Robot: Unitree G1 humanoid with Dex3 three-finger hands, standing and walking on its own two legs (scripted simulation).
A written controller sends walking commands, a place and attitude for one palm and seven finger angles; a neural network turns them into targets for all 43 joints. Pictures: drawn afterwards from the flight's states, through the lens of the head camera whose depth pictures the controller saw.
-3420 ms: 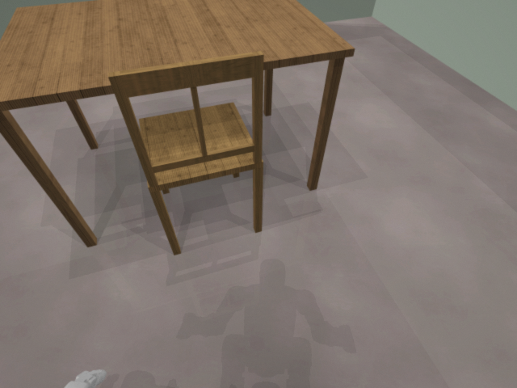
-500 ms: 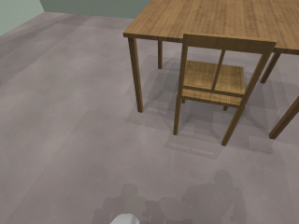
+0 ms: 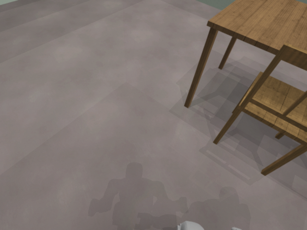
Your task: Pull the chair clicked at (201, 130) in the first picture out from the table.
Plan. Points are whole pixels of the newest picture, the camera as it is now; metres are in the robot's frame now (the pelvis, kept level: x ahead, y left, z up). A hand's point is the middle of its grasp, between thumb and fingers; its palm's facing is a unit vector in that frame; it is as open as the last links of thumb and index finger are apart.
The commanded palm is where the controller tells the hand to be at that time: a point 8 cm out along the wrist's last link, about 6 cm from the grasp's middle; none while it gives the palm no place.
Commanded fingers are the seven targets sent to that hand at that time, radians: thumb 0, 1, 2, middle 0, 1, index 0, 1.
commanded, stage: walk around to get in front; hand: left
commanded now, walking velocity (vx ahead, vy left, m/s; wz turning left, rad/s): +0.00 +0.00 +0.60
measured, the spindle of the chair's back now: (302, 97) +0.72 -0.65 -0.11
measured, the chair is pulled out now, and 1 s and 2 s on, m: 0.00 0.00 0.00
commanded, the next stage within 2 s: none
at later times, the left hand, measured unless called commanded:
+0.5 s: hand out of the picture +0.05 +0.17 -0.14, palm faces +0.31 -0.91 -0.29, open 7.4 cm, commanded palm none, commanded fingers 0.00 0.90 0.90 -0.20 -0.30 -0.20 -0.30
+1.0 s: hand out of the picture -0.06 +0.26 -0.17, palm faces +0.58 -0.78 -0.22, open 7.4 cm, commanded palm none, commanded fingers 0.00 0.90 0.90 -0.20 -0.30 -0.20 -0.30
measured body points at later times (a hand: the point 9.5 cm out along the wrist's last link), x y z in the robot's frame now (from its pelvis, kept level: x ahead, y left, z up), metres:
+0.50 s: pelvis +0.01 -0.04 +0.00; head +0.04 -0.07 +0.45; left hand +0.03 +0.22 -0.12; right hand +0.13 -0.29 -0.16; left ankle -0.05 +0.10 -0.65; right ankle +0.03 -0.15 -0.74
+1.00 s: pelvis +0.00 +0.04 +0.01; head +0.00 +0.08 +0.45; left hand -0.09 +0.30 -0.15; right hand +0.20 -0.14 -0.12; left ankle -0.04 +0.09 -0.74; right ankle +0.09 -0.12 -0.65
